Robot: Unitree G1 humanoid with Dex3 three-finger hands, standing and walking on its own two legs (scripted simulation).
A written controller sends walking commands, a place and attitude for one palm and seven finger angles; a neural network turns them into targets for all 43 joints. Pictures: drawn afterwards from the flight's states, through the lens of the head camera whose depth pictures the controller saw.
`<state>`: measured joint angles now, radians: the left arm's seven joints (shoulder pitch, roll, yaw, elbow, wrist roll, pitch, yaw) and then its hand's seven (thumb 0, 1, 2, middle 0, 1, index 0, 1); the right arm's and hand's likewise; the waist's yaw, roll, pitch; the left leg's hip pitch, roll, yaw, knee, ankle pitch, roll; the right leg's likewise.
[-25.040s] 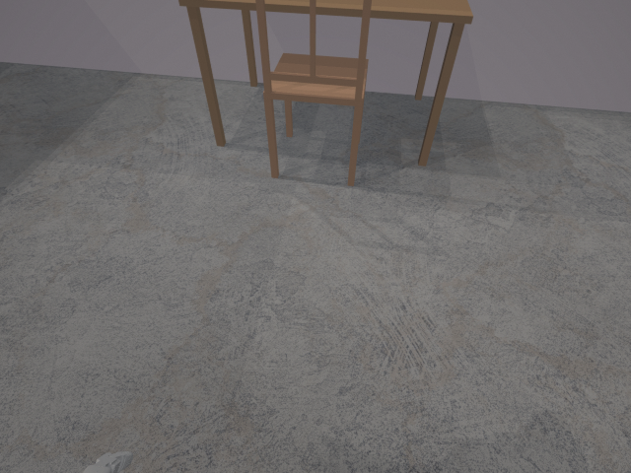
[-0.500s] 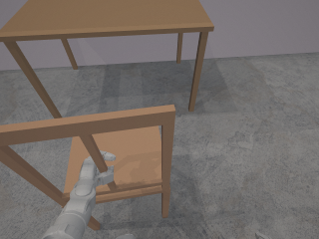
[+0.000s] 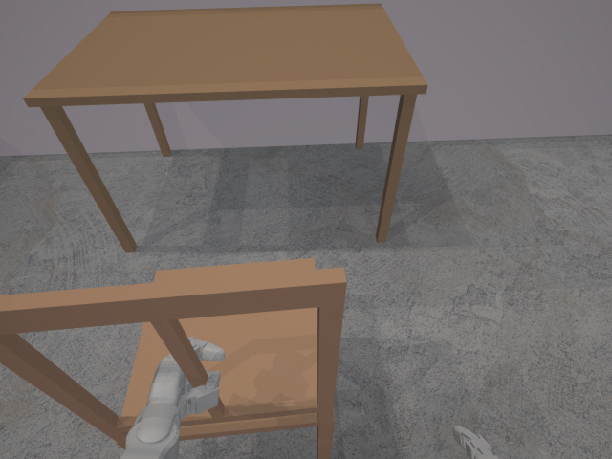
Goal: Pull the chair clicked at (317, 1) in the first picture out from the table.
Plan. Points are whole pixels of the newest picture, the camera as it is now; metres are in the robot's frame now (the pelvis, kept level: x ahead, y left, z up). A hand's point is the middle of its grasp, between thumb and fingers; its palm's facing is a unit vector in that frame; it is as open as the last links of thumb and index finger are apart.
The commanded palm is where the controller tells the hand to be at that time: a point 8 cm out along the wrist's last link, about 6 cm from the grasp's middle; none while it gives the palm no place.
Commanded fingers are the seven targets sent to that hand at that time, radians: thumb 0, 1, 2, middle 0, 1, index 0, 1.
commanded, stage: stop walking, hand still on the chair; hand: left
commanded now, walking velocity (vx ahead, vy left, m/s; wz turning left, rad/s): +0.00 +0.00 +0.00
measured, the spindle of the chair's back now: (196, 374) +0.25 +0.18 -0.06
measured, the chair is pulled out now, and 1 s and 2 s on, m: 0.64 0.63 0.63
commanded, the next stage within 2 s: open the thumb and straighten the fingers in 0.38 s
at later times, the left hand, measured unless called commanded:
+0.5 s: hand (210, 387) +0.23 +0.16 -0.07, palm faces +0.06 -0.98 -0.19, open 5.4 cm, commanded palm +0.21 +0.21 -0.05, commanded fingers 0.00 0.66 0.78 -0.50 -1.45 -0.50 -1.45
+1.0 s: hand (207, 377) +0.25 +0.17 -0.08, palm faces +0.04 -0.99 -0.16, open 14.5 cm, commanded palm +0.23 +0.22 -0.05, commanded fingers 0.00 -0.55 0.20 -0.08 -0.22 -0.08 -0.22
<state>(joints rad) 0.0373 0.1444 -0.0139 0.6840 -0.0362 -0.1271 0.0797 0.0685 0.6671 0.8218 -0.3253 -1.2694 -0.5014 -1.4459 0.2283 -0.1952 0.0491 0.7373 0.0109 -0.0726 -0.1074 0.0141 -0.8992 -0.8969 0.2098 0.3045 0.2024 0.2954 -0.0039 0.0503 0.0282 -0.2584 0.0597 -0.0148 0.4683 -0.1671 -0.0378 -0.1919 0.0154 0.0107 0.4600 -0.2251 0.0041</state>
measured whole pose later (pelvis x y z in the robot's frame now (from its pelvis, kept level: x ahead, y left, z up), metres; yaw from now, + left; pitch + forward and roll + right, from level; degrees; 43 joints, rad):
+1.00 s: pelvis +0.04 +0.02 -0.03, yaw +2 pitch +9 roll -1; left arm 0.30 0.16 -0.05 0.14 -0.06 0.10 0.04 -0.01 -0.46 0.24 -0.29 -0.88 -0.30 -0.87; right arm 0.23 -0.23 0.02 0.56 0.04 -0.16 -0.08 0.02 -0.90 -0.90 0.21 0.30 0.20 0.29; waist -0.03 0.05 -0.10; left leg -0.60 0.01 -0.03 0.82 -0.38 -0.01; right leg -0.51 -0.04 0.00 0.80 -0.45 0.04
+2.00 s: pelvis +0.04 +0.02 -0.06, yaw +3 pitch +11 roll -3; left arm 0.80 0.19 -0.10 -0.29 -0.02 0.16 0.04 -0.01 -0.53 0.20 0.00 0.00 -0.01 0.00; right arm 0.26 -0.19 0.00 0.46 0.04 -0.15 -0.12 0.02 -0.90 -0.90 0.21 0.30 0.20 0.30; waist -0.01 0.07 -0.20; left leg -0.76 0.01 -0.08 1.04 -0.47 -0.01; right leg -0.63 -0.02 -0.05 0.98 -0.54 0.03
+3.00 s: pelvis +0.04 +0.03 -0.03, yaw +3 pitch +0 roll -3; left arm 0.72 0.33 0.14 -0.47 -0.03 0.02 0.13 -0.01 -0.12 0.40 -0.06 -0.09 -0.08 -0.09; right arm 0.23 -0.19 0.05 0.54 0.04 -0.14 -0.17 0.02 -0.90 -0.90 0.21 0.30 0.20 0.29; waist 0.05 0.07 -0.08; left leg -0.42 0.03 -0.06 0.80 -0.39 -0.01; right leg -0.29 -0.01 -0.03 0.70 -0.42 0.03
